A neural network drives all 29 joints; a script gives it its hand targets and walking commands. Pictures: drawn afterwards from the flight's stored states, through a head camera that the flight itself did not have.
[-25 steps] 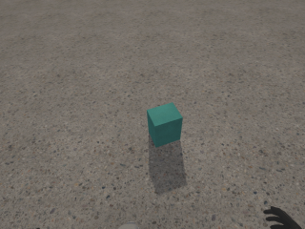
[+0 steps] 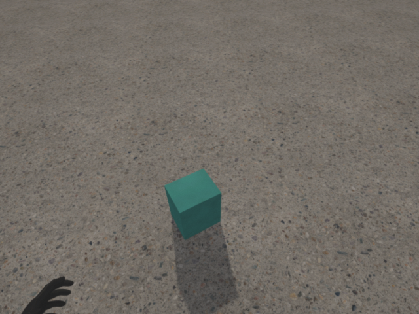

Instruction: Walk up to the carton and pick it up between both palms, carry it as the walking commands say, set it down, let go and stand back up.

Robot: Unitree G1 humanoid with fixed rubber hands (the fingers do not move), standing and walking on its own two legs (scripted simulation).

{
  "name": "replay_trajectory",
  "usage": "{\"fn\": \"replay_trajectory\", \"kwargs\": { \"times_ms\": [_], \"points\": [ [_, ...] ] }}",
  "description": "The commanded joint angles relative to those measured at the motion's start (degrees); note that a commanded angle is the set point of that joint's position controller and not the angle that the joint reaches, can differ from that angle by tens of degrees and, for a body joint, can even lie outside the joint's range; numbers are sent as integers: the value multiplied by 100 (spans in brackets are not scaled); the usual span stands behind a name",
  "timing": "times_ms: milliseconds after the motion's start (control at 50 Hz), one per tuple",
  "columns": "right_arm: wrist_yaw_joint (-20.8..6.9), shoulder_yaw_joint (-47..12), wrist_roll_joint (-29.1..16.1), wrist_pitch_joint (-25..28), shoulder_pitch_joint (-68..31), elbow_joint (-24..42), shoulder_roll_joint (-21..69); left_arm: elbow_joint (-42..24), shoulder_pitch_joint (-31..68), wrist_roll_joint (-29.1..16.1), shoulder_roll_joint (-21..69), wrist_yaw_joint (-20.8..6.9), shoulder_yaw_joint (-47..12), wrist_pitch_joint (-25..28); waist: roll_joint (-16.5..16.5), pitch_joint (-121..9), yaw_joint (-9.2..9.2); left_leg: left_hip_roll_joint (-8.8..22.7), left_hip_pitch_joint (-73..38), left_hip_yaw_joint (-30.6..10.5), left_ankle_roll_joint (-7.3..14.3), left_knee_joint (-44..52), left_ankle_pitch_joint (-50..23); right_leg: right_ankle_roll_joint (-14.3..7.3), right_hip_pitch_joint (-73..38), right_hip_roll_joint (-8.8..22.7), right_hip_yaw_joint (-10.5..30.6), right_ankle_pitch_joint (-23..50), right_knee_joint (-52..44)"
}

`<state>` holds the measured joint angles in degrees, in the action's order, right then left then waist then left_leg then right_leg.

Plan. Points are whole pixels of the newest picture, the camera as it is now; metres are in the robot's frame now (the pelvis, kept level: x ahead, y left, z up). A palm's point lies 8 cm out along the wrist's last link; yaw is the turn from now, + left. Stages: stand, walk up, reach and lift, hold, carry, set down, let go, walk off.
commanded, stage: walk up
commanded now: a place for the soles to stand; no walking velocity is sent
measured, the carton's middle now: (194, 204) +0.76 +0.04 -0.62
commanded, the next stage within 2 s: none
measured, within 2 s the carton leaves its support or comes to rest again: neither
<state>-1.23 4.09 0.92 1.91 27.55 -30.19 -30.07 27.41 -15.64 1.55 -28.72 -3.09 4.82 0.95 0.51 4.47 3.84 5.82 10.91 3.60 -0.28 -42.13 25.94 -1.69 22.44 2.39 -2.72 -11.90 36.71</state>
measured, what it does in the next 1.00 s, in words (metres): walks ahead: left foot, then right foot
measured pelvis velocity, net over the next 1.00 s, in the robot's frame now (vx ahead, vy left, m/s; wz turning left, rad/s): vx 0.22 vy -0.02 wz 0.03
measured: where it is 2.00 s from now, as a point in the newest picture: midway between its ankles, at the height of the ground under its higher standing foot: (233, 280)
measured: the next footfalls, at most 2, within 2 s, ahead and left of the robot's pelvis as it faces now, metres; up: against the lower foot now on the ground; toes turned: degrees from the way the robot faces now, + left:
left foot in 0.32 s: +0.26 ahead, +0.14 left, +0.00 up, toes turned +5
right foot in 0.54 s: +0.26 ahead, -0.15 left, +0.00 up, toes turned +0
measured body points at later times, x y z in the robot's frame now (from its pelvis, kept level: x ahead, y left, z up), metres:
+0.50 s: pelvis +0.17 +0.00 +0.00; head +0.19 +0.03 +0.45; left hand +0.26 +0.33 -0.09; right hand +0.34 -0.32 -0.03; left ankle +0.22 +0.13 -0.72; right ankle +0.19 -0.14 -0.69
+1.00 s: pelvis +0.22 -0.02 +0.03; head +0.23 -0.03 +0.48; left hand +0.38 +0.31 -0.05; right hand +0.37 -0.35 -0.07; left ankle +0.22 +0.13 -0.72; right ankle +0.22 -0.15 -0.72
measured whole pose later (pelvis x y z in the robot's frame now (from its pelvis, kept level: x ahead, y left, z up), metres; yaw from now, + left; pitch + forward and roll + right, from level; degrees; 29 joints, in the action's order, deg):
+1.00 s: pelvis +0.22 -0.02 +0.03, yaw +2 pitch -3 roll +0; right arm -0.2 0.6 -1.4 1.0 4.3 -54.4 -26.3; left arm 53.9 -1.4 -1.7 -25.1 -0.7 0.4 0.7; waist -0.7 3.6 0.5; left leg 4.0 7.5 2.3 -3.0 -22.1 11.9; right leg 1.1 8.1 1.9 -0.7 -13.4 24.1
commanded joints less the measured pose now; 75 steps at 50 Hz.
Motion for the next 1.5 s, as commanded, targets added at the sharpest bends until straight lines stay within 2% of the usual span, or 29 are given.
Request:
{"fn": "replay_trajectory", "kwargs": {
  "times_ms": [0,40,100,140,200,260,280,300,320,340,360,420,480,520,560,600,680,1120,1140,1160,1200,1240,1340,1360,1380,1400,1420,1440,1480],
  "points": [
    [20,148,-87,77,-558,818,-608,-196,-1463,-45,-1729,255,594,79,1218,-561,-1189,-563,3221,-424,162,-2434,863,-1345,-2487,2192,4204,-3217,-2258],
    [76,272,-88,-12,-639,732,-972,-187,-1103,-85,-1442,313,497,90,426,-182,-884,-329,3222,-1090,163,-2970,417,-1504,-1945,2077,3340,-2693,-2018],
    [27,239,-69,-17,-217,344,-835,-235,-523,-47,-1130,298,358,117,975,-36,-565,-176,2373,-769,28,-1838,-88,-1223,-1180,1484,1739,-1170,-1930],
    [-32,196,-21,-36,-363,370,-656,-252,-561,-12,-1100,244,334,136,1044,39,-580,-152,1986,-411,40,-1142,-164,-1222,-898,1440,1281,-477,-1854],
    [-82,171,-43,-23,-658,453,-517,-291,-549,-7,-1098,127,303,120,1090,128,-607,-284,1222,-76,122,-158,-857,-1068,-423,1222,907,-1000,-1793],
    [1,233,-43,-5,-554,332,-542,-275,-344,-110,-1022,103,222,61,733,47,-346,-656,-111,132,210,597,-1585,-687,223,1020,466,-643,-948],
    [69,294,-49,12,-399,269,-687,-267,-385,-135,-855,114,158,52,414,-173,-193,-634,-711,-90,287,852,-1418,-434,407,931,348,-603,-399],
    [146,379,-36,37,-193,218,-966,-286,-453,-157,-565,132,56,65,-435,-474,15,217,-1155,-1436,465,1390,-946,-108,711,682,52,-725,817],
    [231,453,-14,67,-193,365,-1383,-424,-648,-181,-400,146,0,51,-1259,-799,35,1762,-1109,-3862,1224,2250,-157,206,1220,28,-43,-2287,2277],
    [292,476,-30,37,-215,387,-1464,-398,-594,-186,-918,256,193,-98,-721,-652,126,2054,-737,-4102,1750,2312,133,164,1248,1,504,-2717,2801],
    [311,427,-17,38,-300,321,-1352,-337,-495,-213,-1014,289,218,-146,-572,-295,89,1848,-531,-3646,1738,2158,-348,145,1322,27,845,-2542,3054],
    [295,263,-66,12,-1047,382,-1065,54,-829,-200,-872,317,137,-145,-1022,-143,-230,1147,228,-1847,1277,1826,-1994,148,530,173,841,-2027,2109],
    [190,122,-102,-36,-1529,377,-858,389,-881,-212,-675,308,77,-85,-1303,-441,-445,786,782,-1025,955,1214,-3493,147,-745,32,205,-1157,512],
    [116,11,-213,-59,-1672,282,-749,493,-564,-158,-839,349,105,-42,-959,-596,-564,578,1208,-855,495,839,-2722,40,-1618,127,412,370,-563],
    [96,-73,-338,-102,-1399,32,-563,364,315,-205,-1301,336,124,33,204,-647,-220,-194,437,-408,-20,380,-784,-437,-475,1355,1996,512,-1254],
    [139,-34,-283,-139,-1624,-276,-865,591,516,-268,-1023,291,-2,61,169,-317,-341,54,-73,-719,136,975,-1246,-265,-29,951,1333,128,-977],
    [147,-71,-271,31,-1826,-808,-869,1093,646,-327,-907,286,-85,65,238,-766,-459,323,-15,-703,159,1097,-2973,-69,-1216,682,858,1838,-769],
    [154,-101,-200,-27,-2659,-2769,-473,3077,1664,-287,-577,291,-187,45,7,-636,-360,326,-799,-399,88,2596,-2465,68,-1553,608,648,1043,-2116],
    [241,201,-62,-30,-1595,-2606,-776,2450,1334,65,-915,117,279,-43,561,-786,-289,121,-490,-792,503,2229,-545,-105,-1665,263,-58,-1627,-1350],
    [272,290,20,-45,-1495,-2494,-954,2251,1286,163,-806,23,316,-131,241,-325,-270,379,-492,-1274,726,2329,616,-216,-671,288,205,-2377,-966],
    [370,505,107,-69,-1142,-2129,-1142,1651,1455,162,-460,-133,332,-216,-1057,314,-86,1137,-581,-2704,1291,3023,1819,-91,698,-5,122,-1801,222],
    [465,614,177,-8,-968,-1802,-1181,1125,1486,181,-457,-176,386,-215,-969,251,-78,1508,-661,-3214,1607,3129,1399,-4,1300,399,807,-1745,1063],
    [449,619,103,-5,-1313,-1162,-1077,898,324,135,-392,-282,416,-212,-865,-170,-618,655,1134,-1714,1034,2183,757,-133,-1189,76,38,-828,-202],
    [421,536,101,-61,-1259,-1089,-868,1035,-168,134,-527,-252,480,-226,-382,-292,-829,221,2057,-1259,830,1346,1161,-155,-2382,-251,-102,-906,-487],
    [415,375,98,-63,-1374,-862,-417,1075,-731,148,-928,-183,595,-230,1013,-302,-1242,-514,3108,-599,555,-242,1508,-385,-2982,429,1038,-2126,-1569],
    [454,218,-41,-20,-1374,-555,14,704,-662,145,-1372,-101,644,-207,1953,-209,-1289,-845,3679,-286,243,-1720,1428,-1053,-2358,2081,3122,-4021,-2865],
    [513,303,-24,-37,-1168,-481,-406,533,-290,134,-1230,-29,617,-179,1042,260,-943,-483,3347,-985,240,-2273,857,-1317,-1576,2244,3300,-4128,-2980],
    [481,384,-53,-48,-938,-532,-694,459,-159,126,-1028,13,549,-161,585,383,-729,-338,2991,-991,185,-2243,459,-1230,-1248,2027,2655,-3584,-2769],
    [353,372,-66,-47,-431,-677,-686,318,92,114,-817,57,502,-150,811,411,-514,-100,2415,-611,39,-1373,45,-1102,-1227,1497,1409,-2316,-2464]
  ]
}}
